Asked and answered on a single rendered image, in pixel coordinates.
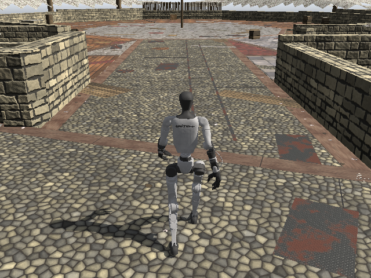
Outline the left robot forearm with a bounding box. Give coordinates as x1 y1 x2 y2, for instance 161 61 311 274
158 138 166 154

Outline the left robot upper arm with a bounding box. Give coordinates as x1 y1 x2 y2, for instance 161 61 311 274
159 116 174 146

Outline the robot right hand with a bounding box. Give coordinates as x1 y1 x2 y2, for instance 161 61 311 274
208 171 221 190

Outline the right robot forearm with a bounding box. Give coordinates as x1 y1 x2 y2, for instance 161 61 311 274
207 141 220 173

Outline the left robot thigh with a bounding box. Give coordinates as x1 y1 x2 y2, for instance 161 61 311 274
166 163 179 214

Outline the robot left hand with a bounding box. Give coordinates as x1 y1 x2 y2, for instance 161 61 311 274
158 150 172 160

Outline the right robot upper arm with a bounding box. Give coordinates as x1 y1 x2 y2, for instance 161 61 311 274
198 116 212 150

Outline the right robot foot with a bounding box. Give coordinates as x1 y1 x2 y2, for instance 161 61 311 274
190 212 198 224

